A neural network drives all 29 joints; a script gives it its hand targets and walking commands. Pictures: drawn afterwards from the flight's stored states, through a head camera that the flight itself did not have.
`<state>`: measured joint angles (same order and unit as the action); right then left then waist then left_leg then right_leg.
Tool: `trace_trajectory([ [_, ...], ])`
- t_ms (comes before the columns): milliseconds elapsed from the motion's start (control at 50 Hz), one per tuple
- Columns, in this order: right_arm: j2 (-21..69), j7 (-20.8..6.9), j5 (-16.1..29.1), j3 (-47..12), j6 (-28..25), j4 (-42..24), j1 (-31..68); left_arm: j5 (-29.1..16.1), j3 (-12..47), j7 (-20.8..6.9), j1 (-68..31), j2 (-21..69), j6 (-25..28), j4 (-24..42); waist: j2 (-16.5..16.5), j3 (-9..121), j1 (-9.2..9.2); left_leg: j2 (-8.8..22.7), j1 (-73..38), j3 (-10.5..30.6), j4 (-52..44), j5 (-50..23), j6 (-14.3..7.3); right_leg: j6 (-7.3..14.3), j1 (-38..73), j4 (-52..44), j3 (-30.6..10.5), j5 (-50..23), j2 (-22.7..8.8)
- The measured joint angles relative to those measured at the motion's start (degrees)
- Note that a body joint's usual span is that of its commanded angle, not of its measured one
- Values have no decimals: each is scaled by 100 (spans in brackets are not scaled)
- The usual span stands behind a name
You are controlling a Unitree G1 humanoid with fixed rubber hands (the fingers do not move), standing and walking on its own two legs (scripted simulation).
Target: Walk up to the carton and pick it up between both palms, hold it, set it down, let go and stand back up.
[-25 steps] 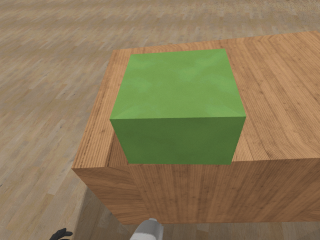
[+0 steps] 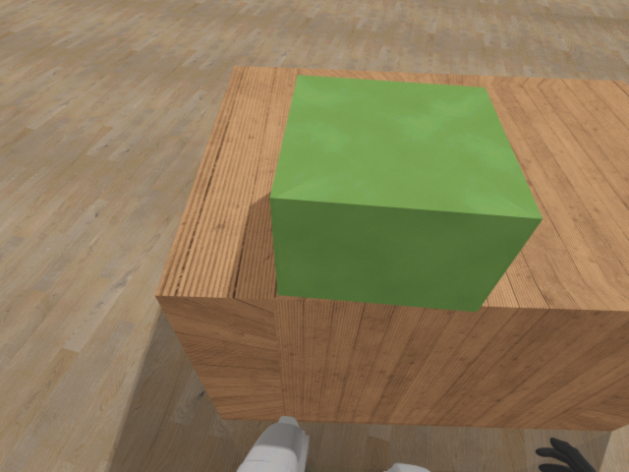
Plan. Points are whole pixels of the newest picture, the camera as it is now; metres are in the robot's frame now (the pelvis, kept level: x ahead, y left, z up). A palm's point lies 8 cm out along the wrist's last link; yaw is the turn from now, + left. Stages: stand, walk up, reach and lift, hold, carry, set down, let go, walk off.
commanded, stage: walk up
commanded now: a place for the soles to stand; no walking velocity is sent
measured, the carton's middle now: (383, 188) +0.53 -0.06 +0.06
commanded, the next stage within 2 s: none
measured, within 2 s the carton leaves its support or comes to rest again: neither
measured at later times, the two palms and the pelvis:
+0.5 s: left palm out of the picture +0.02 +0.32 -0.09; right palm out of the picture +0.06 -0.29 -0.07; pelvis -0.03 +0.01 +0.01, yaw +1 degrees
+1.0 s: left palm out of the picture +0.10 +0.31 -0.08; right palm out of the picture +0.10 -0.31 -0.07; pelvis +0.04 +0.00 +0.01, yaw +1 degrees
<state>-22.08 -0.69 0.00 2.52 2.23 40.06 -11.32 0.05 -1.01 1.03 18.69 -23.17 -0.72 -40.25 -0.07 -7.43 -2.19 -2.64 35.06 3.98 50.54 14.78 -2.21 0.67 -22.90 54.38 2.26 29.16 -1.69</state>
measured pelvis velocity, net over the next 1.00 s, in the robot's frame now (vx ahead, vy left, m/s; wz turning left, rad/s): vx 0.04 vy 0.00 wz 0.01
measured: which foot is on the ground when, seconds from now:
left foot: down 0.00-0.02, up 0.04-0.14, down 0.16-1.00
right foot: down 0.00-0.18, up 0.20-0.40, down 0.42-0.66, up 0.68-0.90, down 0.92-1.00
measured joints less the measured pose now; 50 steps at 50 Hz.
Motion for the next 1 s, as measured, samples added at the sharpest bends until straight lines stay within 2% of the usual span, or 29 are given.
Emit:
trace_trajectory([
  [40, 1, 0, 0, 0, 22, 0, 2, 0, -1, 0, 77, -24, -52, -39, -4, 13, -33, -77, 75, -12, 233, 883, 0, 9, 0, -172, -12, -63, -78],
  [60, -5, 0, 0, 0, 21, 0, -8, 0, -1, 0, 78, -36, -67, -45, 3, -2, -63, -81, 83, -21, 481, 983, 0, 29, -2, -230, -27, -135, -121],
  [120, -38, 0, 0, 2, -20, -3, -131, 0, 1, 0, 79, -37, -1, -42, -11, 17, -11, -78, -310, -17, 647, 655, 0, 47, -25, -311, -50, -488, -277],
  [140, -58, 0, 0, 7, -48, -3, -219, 0, 1, -2, 80, -29, 18, -43, -62, 55, 16, -61, -579, -14, 555, 550, 0, -10, -32, -286, -46, -547, -306],
  [180, -46, 0, 0, 15, -84, 4, -355, 0, 0, -8, 68, -28, 22, -47, -118, 108, 72, -78, -870, -51, 390, 916, -6, -53, -95, -114, -107, -398, -336],
  [320, 177, 0, 0, 16, -181, 3, -692, 0, 1, -31, 69, -121, 57, -44, 62, 142, 298, -82, -903, -131, 297, 683, -26, -28, -213, 351, -207, -80, -99],
  [380, 165, 0, 0, 15, -181, 3, -735, 0, 1, -71, 71, -140, 60, -45, 156, 230, 293, -83, -741, -132, 274, 627, -26, 8, -126, 300, -206, 18, 25],
  [420, 159, 0, 0, 15, -175, 4, -726, 0, 1, -83, 96, -131, 82, -45, 180, 250, 242, -65, -661, -128, 287, 632, -26, 65, 107, -135, -192, -59, 92],
  [500, 155, 0, 0, 16, -151, 3, -735, 0, -1, -88, 256, -109, 144, -47, 195, 345, 127, -46, -489, -95, 728, 1436, -26, 69, 119, -224, -133, -157, 74],
  [580, -23, 0, 0, 17, -295, 1, -722, 0, 1, -94, 257, -106, 198, -46, 149, 366, 36, -15, -366, -92, 806, 1288, -26, 105, 118, -347, -132, -178, -77],
  [620, -107, -1, 0, 19, -381, -3, -719, 0, 2, -113, 258, -104, 194, -46, 69, 374, 32, 11, -542, -88, 447, 931, -25, 94, 115, -347, -127, -149, -118],
  [640, -141, -1, 0, 21, -451, -5, -738, 0, 2, -130, 259, -104, 187, -47, 20, 377, 36, 12, -741, -87, 91, 733, -25, 69, 114, -311, -125, -113, -128],
  [680, -119, 1, 0, 23, -573, 1, -759, 1, 1, -133, 255, -112, 116, -54, 76, 355, 52, -62, -808, -193, 65, 731, 30, 72, 25, -17, -257, -9, -182],
  [740, -55, 1, 0, 23, -605, 4, -890, 1, 1, -133, 256, -120, 13, -49, 90, 359, 137, -41, -999, -222, 67, 895, 30, 74, -109, 587, -387, 62, 18],
  [780, -43, 6, 0, 24, -605, 3, -988, 0, 1, -133, 256, -146, 34, -47, 158, 359, 223, -38, -1158, -224, -18, 932, 30, 74, -189, 679, -392, 64, 46],
  [880, -43, 31, 0, 23, -606, 2, -1125, 0, 1, -133, 257, -160, 155, -44, 346, 342, 425, -24, -1405, -227, -26, 1090, 30, 74, -337, 386, -396, 56, -5],
  [900, -42, 33, 0, 23, -605, 2, -1134, 0, 1, -133, 258, -161, 190, -43, 375, 358, 441, -17, -1409, -229, 5, 1134, 30, 74, -325, 153, -397, -28, -7],
  [940, -44, 41, 0, 23, -587, 5, -1104, 0, 1, -131, 257, -144, 282, -44, 383, 344, 431, 27, -1393, -220, 141, 1248, 46, 50, -260, -242, -384, -680, 31],
  [1000, -37, 61, 0, 24, -490, 3, -956, 0, 1, -131, 256, -52, 336, -46, 271, 338, 405, 108, -1320, -204, 316, 1356, 47, -23, -259, -185, -350, -596, 105],
])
